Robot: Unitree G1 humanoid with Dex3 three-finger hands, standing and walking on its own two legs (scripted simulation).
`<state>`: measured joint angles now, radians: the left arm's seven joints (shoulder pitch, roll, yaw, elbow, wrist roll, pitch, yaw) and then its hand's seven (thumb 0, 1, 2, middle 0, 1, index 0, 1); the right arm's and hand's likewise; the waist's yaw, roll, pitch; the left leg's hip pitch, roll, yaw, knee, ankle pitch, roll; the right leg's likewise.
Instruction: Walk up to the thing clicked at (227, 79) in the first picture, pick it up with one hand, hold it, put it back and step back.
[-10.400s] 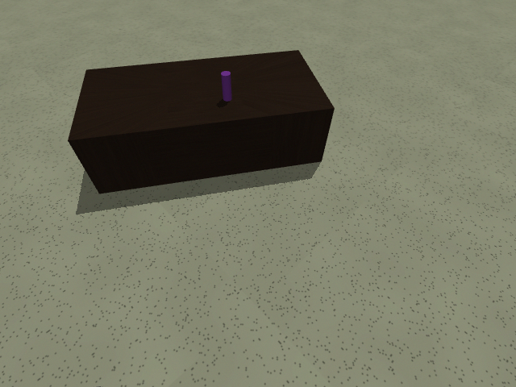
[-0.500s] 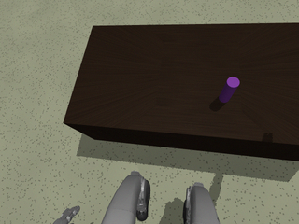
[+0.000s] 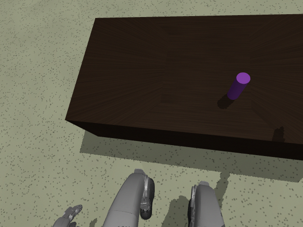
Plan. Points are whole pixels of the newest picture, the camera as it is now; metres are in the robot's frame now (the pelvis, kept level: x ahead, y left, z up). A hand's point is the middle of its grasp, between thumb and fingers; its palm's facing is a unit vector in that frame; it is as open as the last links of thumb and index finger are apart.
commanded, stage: approach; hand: right
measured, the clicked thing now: (237, 87) +0.57 -0.22 -0.24
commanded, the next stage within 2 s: close in in 0.52 s
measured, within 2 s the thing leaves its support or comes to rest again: neither
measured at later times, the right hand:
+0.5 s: hand (284, 99) +0.50 -0.34 -0.17, palm faces +0.18 +0.98 +0.00, open 17.1 cm
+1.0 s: hand (247, 95) +0.54 -0.25 -0.25, palm faces +0.16 +0.98 -0.06, open 17.3 cm
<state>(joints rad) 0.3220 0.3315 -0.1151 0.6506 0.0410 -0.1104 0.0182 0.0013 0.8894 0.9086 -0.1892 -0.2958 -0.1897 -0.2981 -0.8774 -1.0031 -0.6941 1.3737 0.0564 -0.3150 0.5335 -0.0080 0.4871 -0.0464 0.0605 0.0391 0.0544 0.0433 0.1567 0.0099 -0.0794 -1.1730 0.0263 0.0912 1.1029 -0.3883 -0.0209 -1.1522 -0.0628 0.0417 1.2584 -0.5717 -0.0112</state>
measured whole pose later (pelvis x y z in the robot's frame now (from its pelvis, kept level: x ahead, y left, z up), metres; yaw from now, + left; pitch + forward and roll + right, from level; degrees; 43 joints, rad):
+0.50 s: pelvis -0.05 +0.01 -0.19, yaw +2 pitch +37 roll +8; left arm 0.17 0.33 -0.16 0.62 0.09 -0.10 -0.02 0.00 0.88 0.91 -0.19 -0.29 -0.19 -0.30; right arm -1.11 -1.00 -0.74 1.35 0.04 -0.48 0.51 -0.01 0.45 -0.04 0.08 0.03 0.06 0.04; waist 0.25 0.00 -0.06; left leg -1.93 0.07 0.10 1.83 -0.54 -0.01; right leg -1.91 -0.03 0.10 2.00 -0.75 -0.01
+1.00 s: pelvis -0.08 +0.00 -0.29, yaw +4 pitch +35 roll +10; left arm 0.29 0.33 -0.22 0.58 0.11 0.03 -0.05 0.00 0.90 0.90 -0.20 -0.30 -0.21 -0.30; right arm -1.29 -0.95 -0.56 1.21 -0.12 -0.32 0.23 -0.01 0.48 -0.07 0.04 0.04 0.04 0.05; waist 0.34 -0.01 0.00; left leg -2.20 0.09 0.11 2.06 -0.47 -0.02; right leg -2.20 0.00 0.14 2.28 -0.70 -0.02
